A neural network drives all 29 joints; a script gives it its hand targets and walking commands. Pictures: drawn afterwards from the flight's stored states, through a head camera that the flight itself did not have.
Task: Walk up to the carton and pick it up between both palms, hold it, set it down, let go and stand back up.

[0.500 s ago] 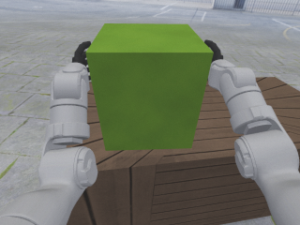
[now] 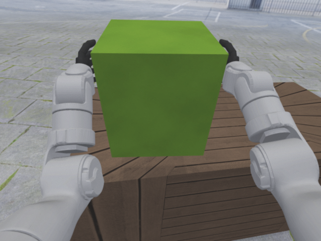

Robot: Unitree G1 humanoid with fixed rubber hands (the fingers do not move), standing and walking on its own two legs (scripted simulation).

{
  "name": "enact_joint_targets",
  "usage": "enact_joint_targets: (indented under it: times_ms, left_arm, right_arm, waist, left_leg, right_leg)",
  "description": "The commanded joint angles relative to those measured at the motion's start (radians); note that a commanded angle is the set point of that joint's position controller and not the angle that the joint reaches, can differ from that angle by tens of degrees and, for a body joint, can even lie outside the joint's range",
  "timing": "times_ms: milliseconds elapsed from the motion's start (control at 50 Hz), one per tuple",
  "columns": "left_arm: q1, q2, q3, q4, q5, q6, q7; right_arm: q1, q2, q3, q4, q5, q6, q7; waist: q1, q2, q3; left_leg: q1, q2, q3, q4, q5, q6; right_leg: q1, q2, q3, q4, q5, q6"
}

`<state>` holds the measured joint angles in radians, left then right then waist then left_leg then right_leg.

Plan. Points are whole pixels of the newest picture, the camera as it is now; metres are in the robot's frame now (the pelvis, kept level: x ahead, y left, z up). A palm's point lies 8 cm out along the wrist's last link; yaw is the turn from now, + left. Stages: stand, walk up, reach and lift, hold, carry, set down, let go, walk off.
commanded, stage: set down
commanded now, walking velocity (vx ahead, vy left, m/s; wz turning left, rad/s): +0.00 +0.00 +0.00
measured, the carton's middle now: (157, 87) +0.41 +0.01 +0.25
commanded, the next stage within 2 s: none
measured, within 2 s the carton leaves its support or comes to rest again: neither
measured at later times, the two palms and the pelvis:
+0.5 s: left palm (84, 82) +0.40 +0.19 +0.26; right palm (213, 90) +0.40 -0.14 +0.25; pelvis +0.01 +0.00 +0.00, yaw +1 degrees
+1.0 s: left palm (84, 86) +0.41 +0.19 +0.25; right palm (210, 93) +0.41 -0.14 +0.24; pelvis +0.01 +0.00 +0.00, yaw +1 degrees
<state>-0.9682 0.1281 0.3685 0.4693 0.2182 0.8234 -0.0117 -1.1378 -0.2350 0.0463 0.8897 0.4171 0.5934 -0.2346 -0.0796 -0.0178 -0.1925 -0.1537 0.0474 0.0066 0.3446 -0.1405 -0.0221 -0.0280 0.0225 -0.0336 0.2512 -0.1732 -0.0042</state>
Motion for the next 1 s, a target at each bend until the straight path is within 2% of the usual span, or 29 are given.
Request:
enact_joint_targets:
  times_ms: [0,60,120,200,260,340,460,540,620,740,840,980]
  left_arm:
    - [-0.844,-0.520,-0.327,-0.088,-0.197,-0.136,-0.160]
    - [-0.792,-0.472,-0.230,0.047,-0.116,-0.185,-0.177]
    - [-0.693,-0.415,-0.155,0.122,-0.025,-0.207,-0.213]
    - [-0.610,-0.401,-0.157,0.104,0.021,-0.202,-0.251]
    - [-0.582,-0.434,-0.203,0.043,0.020,-0.200,-0.256]
    - [-0.570,-0.500,-0.286,-0.048,-0.001,-0.221,-0.234]
    - [-0.575,-0.556,-0.381,-0.116,-0.037,-0.262,-0.179]
    - [-0.568,-0.556,-0.377,-0.090,-0.041,-0.278,-0.160]
    - [-0.553,-0.538,-0.326,-0.022,-0.026,-0.288,-0.160]
    - [-0.540,-0.505,-0.247,0.080,0.006,-0.301,-0.175]
    - [-0.552,-0.500,-0.222,0.129,0.016,-0.325,-0.178]
    - [-0.576,-0.522,-0.245,0.145,0.003,-0.365,-0.158]
  right_arm:
    - [-0.813,0.641,0.077,-0.311,0.064,-0.109,0.141]
    - [-0.771,0.599,-0.019,-0.182,-0.058,-0.177,0.152]
    - [-0.684,0.533,-0.098,-0.083,-0.155,-0.241,0.162]
    - [-0.626,0.478,-0.116,-0.097,-0.190,-0.303,0.169]
    - [-0.628,0.470,-0.093,-0.181,-0.187,-0.349,0.168]
    - [-0.651,0.484,-0.045,-0.306,-0.187,-0.414,0.168]
    - [-0.664,0.518,0.015,-0.384,-0.195,-0.472,0.180]
    - [-0.664,0.545,0.031,-0.364,-0.204,-0.476,0.189]
    - [-0.652,0.564,0.013,-0.310,-0.231,-0.470,0.199]
    - [-0.627,0.565,-0.065,-0.226,-0.296,-0.469,0.214]
    - [-0.617,0.554,-0.140,-0.176,-0.353,-0.485,0.224]
    - [-0.622,0.541,-0.200,-0.132,-0.399,-0.521,0.240]
  waist:
    - [0.006,0.035,-0.280]
    - [0.006,0.016,-0.195]
    - [-0.009,0.002,-0.116]
    - [-0.024,0.010,-0.089]
    - [-0.035,0.036,-0.116]
    - [-0.044,0.076,-0.191]
    - [-0.028,0.108,-0.274]
    - [-0.001,0.084,-0.273]
    - [0.023,0.040,-0.239]
    - [0.030,-0.006,-0.185]
    - [0.022,0.000,-0.175]
    - [0.020,0.046,-0.212]
  left_leg:
    - [0.228,-0.081,-0.017,-0.008,0.152,0.005]
    - [0.219,-0.076,-0.003,-0.051,0.082,0.024]
    - [0.225,-0.078,0.022,-0.079,0.095,0.034]
    - [0.269,-0.078,0.041,-0.068,0.211,0.024]
    - [0.324,-0.079,0.046,-0.034,0.332,0.004]
    - [0.389,-0.082,0.047,0.011,0.449,-0.026]
    - [0.443,-0.081,0.035,0.048,0.486,-0.047]
    - [0.410,-0.083,0.033,0.042,0.427,-0.033]
    - [0.349,-0.087,0.040,0.016,0.340,-0.010]
    - [0.285,-0.090,0.057,-0.026,0.246,0.011]
    - [0.284,-0.087,0.065,-0.041,0.230,0.006]
    - [0.338,-0.076,0.065,-0.026,0.285,-0.022]
  right_leg:
    - [-0.099,0.039,0.013,-0.052,0.108,0.068]
    - [-0.077,0.025,0.004,-0.064,0.037,0.054]
    - [-0.017,0.018,-0.008,-0.064,0.041,0.043]
    - [0.028,0.029,-0.031,-0.055,0.117,0.037]
    - [0.044,0.039,-0.050,-0.046,0.169,0.036]
    - [0.062,0.044,-0.068,-0.030,0.237,0.037]
    - [0.046,0.041,-0.082,-0.009,0.295,0.046]
    - [0.043,0.036,-0.076,-0.002,0.307,0.057]
    - [0.051,0.030,-0.066,-0.002,0.297,0.066]
    - [0.054,0.022,-0.060,-0.011,0.256,0.073]
    - [0.043,0.019,-0.067,-0.016,0.223,0.071]
    - [0.008,0.023,-0.083,-0.013,0.197,0.060]
